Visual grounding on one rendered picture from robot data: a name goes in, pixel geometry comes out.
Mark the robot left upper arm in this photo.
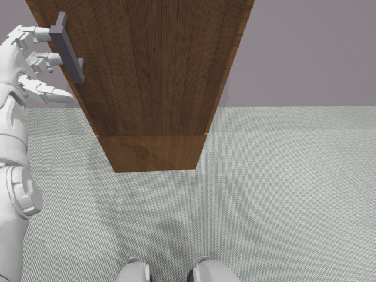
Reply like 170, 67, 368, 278
0, 166, 43, 282

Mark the robot shin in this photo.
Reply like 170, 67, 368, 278
127, 257, 142, 264
198, 256, 211, 265

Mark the cupboard door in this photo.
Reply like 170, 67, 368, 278
33, 0, 248, 137

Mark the left robot hand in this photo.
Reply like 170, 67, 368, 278
0, 25, 75, 104

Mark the left robot shin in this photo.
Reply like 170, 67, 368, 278
127, 257, 142, 264

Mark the handle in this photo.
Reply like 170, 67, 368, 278
49, 11, 85, 83

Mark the right robot shin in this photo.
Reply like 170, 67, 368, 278
198, 256, 211, 265

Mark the left robot forearm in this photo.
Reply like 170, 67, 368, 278
0, 83, 30, 171

